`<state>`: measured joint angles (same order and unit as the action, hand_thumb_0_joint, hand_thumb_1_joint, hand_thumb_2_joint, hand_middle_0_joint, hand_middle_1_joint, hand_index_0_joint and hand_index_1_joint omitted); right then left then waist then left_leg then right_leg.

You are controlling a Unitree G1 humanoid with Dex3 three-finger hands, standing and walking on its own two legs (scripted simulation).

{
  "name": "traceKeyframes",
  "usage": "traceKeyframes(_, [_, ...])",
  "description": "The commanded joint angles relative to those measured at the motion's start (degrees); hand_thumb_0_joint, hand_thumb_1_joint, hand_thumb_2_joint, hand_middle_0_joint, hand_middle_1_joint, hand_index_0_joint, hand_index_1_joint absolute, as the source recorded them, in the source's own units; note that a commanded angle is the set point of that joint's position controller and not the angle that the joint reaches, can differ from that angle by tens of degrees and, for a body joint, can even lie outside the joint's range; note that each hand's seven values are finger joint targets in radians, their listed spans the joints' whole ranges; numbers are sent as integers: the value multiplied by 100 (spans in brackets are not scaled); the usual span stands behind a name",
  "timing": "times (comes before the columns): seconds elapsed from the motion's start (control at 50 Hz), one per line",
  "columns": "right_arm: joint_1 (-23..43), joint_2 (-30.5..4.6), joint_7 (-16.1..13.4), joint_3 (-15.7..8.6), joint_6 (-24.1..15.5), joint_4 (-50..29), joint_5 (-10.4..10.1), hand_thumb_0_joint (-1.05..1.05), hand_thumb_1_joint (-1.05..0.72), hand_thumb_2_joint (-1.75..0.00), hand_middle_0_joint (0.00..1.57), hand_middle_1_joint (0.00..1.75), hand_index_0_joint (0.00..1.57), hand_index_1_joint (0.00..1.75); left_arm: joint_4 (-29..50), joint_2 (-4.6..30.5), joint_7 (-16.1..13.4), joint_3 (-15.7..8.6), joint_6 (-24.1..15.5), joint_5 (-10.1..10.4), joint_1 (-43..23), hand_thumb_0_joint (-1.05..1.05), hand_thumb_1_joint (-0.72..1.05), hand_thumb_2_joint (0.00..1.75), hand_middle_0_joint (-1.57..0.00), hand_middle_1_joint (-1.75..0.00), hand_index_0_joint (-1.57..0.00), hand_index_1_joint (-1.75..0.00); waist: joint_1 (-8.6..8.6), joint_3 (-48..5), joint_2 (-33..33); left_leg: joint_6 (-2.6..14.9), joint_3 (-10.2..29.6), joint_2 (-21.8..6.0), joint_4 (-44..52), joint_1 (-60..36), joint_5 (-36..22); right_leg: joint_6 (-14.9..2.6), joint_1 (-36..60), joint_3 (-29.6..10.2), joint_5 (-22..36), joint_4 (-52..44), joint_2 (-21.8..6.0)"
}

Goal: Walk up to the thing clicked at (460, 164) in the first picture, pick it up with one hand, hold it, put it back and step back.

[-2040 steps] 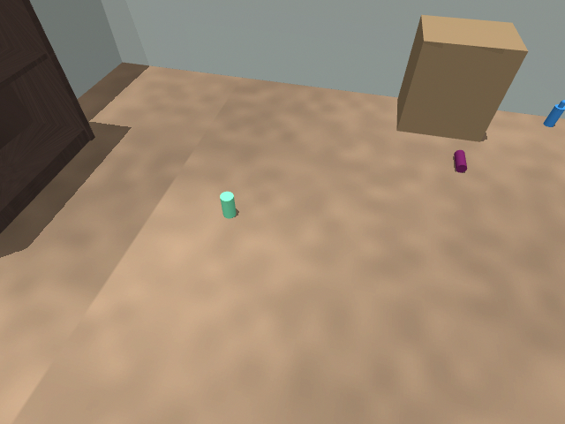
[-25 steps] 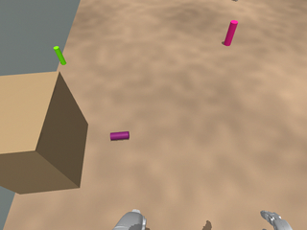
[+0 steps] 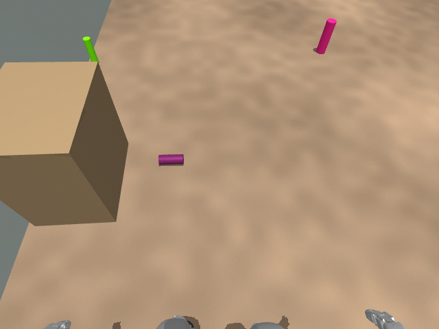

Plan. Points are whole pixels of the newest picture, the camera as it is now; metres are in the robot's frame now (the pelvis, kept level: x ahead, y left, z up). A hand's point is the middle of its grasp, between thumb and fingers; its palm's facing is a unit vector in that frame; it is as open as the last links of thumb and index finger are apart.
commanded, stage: step back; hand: left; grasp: from above
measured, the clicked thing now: (171, 159) +0.98 +0.26 -0.73
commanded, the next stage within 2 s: stand in 1.24 s
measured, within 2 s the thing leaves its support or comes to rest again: neither
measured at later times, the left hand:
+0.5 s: hand out of the picture -0.06 +0.28 -0.14, palm faces +0.05 -0.92 -0.38, open 7.4 cm
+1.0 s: hand out of the picture -0.02 +0.26 -0.15, palm faces +0.07 -0.94 -0.33, open 7.4 cm
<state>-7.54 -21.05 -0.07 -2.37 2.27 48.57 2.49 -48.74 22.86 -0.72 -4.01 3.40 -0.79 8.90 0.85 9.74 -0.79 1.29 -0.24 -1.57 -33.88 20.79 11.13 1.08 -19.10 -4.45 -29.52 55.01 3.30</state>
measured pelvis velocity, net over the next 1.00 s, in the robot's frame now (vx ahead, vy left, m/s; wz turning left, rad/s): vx -0.07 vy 0.00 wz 0.05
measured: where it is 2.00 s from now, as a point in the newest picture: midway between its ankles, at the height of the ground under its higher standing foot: outside the picture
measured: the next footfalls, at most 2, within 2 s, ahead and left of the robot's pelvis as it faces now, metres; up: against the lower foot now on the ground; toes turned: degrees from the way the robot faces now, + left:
right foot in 0.08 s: -0.04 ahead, -0.13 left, +0.00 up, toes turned +1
left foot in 0.36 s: -0.01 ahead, +0.12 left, +0.00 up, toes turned +2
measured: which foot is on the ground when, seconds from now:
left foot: down 0.00-0.10, up 0.12-0.34, down 0.36-1.00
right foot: up 0.00-0.06, down 0.08-1.00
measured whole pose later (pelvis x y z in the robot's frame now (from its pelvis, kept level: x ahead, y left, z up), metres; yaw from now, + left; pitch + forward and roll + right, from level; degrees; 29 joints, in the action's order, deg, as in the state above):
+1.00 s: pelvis -0.07 +0.00 +0.01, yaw +3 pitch -2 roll +0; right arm -8.6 -19.2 0.8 -2.2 -1.0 59.9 1.9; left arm -59.4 21.4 0.3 -1.9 -0.5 -0.4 9.3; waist 1.7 3.5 -1.6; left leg 0.4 0.2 -0.1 -31.5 14.4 14.8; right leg 0.7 -9.9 0.7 -18.2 30.6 -1.3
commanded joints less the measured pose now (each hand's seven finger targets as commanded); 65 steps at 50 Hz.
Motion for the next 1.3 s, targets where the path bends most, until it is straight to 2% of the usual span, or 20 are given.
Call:
traceKeyframes(0.0, [-82,-1649,-96,-423,5,-361,-77,0,-90,-90,20,30,20,30,171,845,-21,-248,-252,-61,491,0,90,90,-20,-30,-20,-30,-51,-1685,1219,1033,1243,-1206,392,-1571,-1518,-130,378,430,645,-2518,-169])
traceKeyframes(0.04, [47,-1429,-61,-339,55,-397,-126,0,-90,-90,20,30,20,30,-82,1096,-40,-332,-333,-164,866,0,90,90,-20,-30,-20,-30,111,-1660,702,543,947,-830,-107,-371,-454,-379,1368,-102,1335,-3321,-416])
traceKeyframes(0.06, [-66,-1053,-48,-228,32,-479,-144,0,-90,-90,20,30,20,30,-8,1546,-33,-471,-359,-212,803,0,90,90,-20,-30,-20,-30,43,-1348,-686,109,540,56,-943,1029,1212,-689,1633,-1740,970,-3517,-1423])
traceKeyframes(0.08, [363,-1113,-161,-300,43,-540,-148,0,-90,-90,20,30,20,30,169,2133,-36,-592,-328,-219,332,0,90,90,-20,-30,-20,-30,367,-1014,-1448,-139,727,497,-2084,813,2383,-1682,40,-2765,1020,-3843,-2685])
traceKeyframes(0.1, [371,-1349,-167,-385,66,-476,-157,0,-90,-90,20,30,20,30,301,2015,-54,-559,-368,-177,46,0,90,90,-20,-30,-20,-30,219,-623,-1029,-212,1197,364,-2896,539,2214,-1800,-714,-2764,1000,-3914,-2765])
traceKeyframes(0.16, [-127,-1236,-118,-345,-8,-156,-209,0,-90,-90,20,30,20,30,353,1362,-97,-399,-412,-192,-528,0,90,90,-20,-30,-20,-30,-167,-567,-376,-203,925,703,-3289,455,1328,-1218,-436,-905,1570,-3280,-1638])
traceKeyframes(0.24, [7,-1233,-14,-346,-136,-144,-63,0,-90,-90,20,30,20,30,221,1482,-32,-457,-448,-280,18,0,90,90,-20,-30,-20,-30,248,-677,-856,-255,401,297,-1473,670,1700,-1146,615,-1142,-733,-3445,-1603])
traceKeyframes(0.32, [-518,-1061,18,-403,-333,296,-70,0,-90,-90,20,30,20,30,137,1347,50,-307,-351,-197,8,0,90,90,-20,-30,-20,-30,-40,-735,-622,-10,49,355,1325,-1349,1121,-891,-159,-739,-533,-2920,-1440])
traceKeyframes(0.34, [-766,-1267,-15,-487,-382,422,-1,0,-90,-90,20,30,20,30,97,1052,58,-197,-332,-168,210,0,90,90,-20,-30,-20,-30,-130,-872,166,130,1008,-90,1530,-2022,1405,-634,-861,-377,-387,-2139,-1114])
traceKeyframes(0.36, [-549,-1742,-28,-513,-417,329,30,0,-90,-90,20,30,20,30,154,739,78,-106,-352,-33,45,0,90,90,-20,-30,-20,-30,-182,-778,1339,719,3296,-1408,2301,-1586,3503,-212,-1628,349,-260,-1175,-362])
traceKeyframes(0.38, [-307,-2060,-4,-573,-435,239,-1,0,-90,-90,20,30,20,30,50,1281,37,-292,-364,-83,-298,0,90,90,-20,-30,-20,-30,-286,-307,961,1265,3740,-1897,2586,-230,4268,-180,-1042,24,-309,-566,-594])
traceKeyframes(0.44, [41,-1428,-23,-364,-554,235,18,0,-90,-90,20,30,20,30,-172,1052,152,-229,-434,-7,42,0,90,90,-20,-30,-20,-30,31,-510,629,764,2079,-1080,2040,-665,2501,-225,-576,62,476,-858,-615])
traceKeyframes(0.52, [-118,-1484,32,-420,-450,304,25,0,-90,-90,20,30,20,30,-334,981,189,-243,-481,-56,68,0,90,90,-20,-30,-20,-30,-127,-594,1162,683,1599,-928,1896,-273,2452,-190,311,510,401,-1841,-361])
traceKeyframes(0.58, [-7,-1161,37,-303,-310,259,-75,0,-90,-90,20,30,20,30,-609,976,96,-280,-560,-114,535,0,90,90,-20,-30,-20,-30,202,-740,508,314,993,-541,959,420,2200,-305,1726,457,1125,-3229,-228])
traceKeyframes(0.62, [104,-890,6,-238,-301,159,-108,0,-90,-90,20,30,20,30,-628,1679,44,-422,-643,-190,728,0,90,90,-20,-30,-20,-30,381,-685,-896,-70,464,450,-1102,1174,2104,-1048,1394,-2450,-1427,-4413,-2011])
traceKeyframes(0.66, [-286,-1193,-7,-315,-352,349,-108,0,-90,-90,20,30,20,30,-353,1551,28,-407,-695,-124,107,0,90,90,-20,-30,-20,-30,84,-332,-271,-115,824,102,-1538,961,1704,-1426,934,-2403,-793,-4254,-2324])
traceKeyframes(0.82, [-530,-887,1,-318,-466,738,-69,0,-90,-90,20,30,20,30,-340,1124,71,-121,-593,-35,-318,0,90,90,-20,-30,-20,-30,-182,-910,-509,-93,83,160,934,-1296,-56,-683,211,-181,2338,-2888,-1340])
traceKeyframes(0.88, [82,-1476,-37,-360,-501,604,-77,0,-90,-90,20,30,20,30,-471,921,60,-43,-498,101,-179,0,90,90,-20,-30,-20,-30,57,-990,672,621,1759,-1174,1530,-583,820,-256,506,396,616,-2281,-562])
traceKeyframes(1.06, [376,-1072,-63,-191,-481,895,-180,0,-90,-90,20,30,20,30,-895,1073,-6,-21,-618,65,-328,0,90,90,-20,-30,-20,-30,-11,-1521,345,111,514,-538,762,-1328,-2203,-332,1419,108,3382,-2957,-972])
traceKeyframes(1.28, [768,-1029,-46,-118,-444,1074,-228,0,-90,-90,20,30,20,30,-1136,878,-5,134,-551,60,-620,0,90,90,-20,-30,-20,-30,-81,-1418,121,60,565,-614,1284,-1770,-2168,-179,1431,76,3471,-3522,-1052])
